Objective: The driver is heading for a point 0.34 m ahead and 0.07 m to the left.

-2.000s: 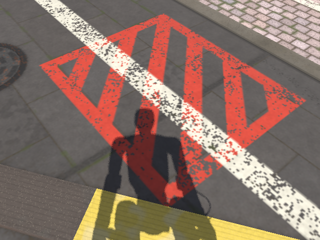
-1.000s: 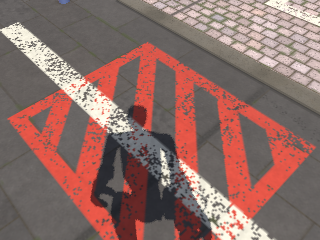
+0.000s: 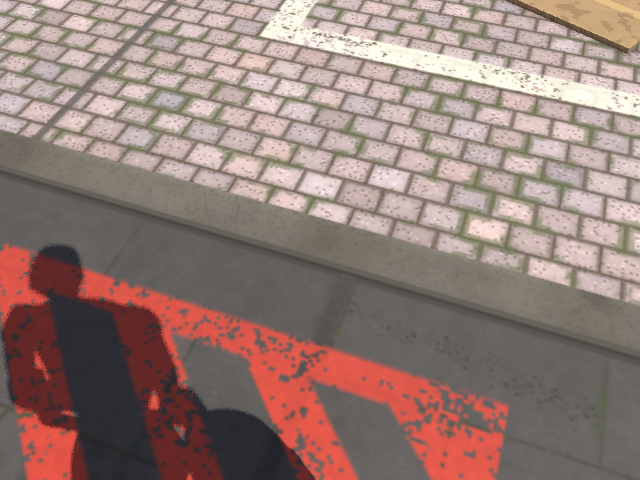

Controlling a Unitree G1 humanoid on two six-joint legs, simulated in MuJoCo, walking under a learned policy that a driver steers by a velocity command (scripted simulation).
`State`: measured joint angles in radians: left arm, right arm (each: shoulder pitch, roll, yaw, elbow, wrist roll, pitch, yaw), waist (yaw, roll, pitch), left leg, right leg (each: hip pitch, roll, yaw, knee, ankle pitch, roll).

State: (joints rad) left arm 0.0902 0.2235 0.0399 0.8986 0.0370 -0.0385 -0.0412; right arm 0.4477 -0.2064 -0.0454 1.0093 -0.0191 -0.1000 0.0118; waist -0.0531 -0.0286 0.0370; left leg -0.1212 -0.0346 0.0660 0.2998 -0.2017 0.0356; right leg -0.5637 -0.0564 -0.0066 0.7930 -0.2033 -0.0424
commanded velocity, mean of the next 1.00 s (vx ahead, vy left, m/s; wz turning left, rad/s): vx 0.23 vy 0.00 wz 0.08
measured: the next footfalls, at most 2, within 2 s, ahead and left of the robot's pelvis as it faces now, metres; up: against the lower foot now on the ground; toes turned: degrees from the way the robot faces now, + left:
right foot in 0.14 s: +0.21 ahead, -0.12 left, +0.00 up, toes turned -3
left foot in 0.58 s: +0.36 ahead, +0.07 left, +0.00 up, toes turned +10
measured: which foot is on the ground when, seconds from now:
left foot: down 0.00-0.14, up 0.16-0.56, down 0.58-1.00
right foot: up 0.00-0.12, down 0.14-0.60, up 0.62-0.86, down 0.88-1.00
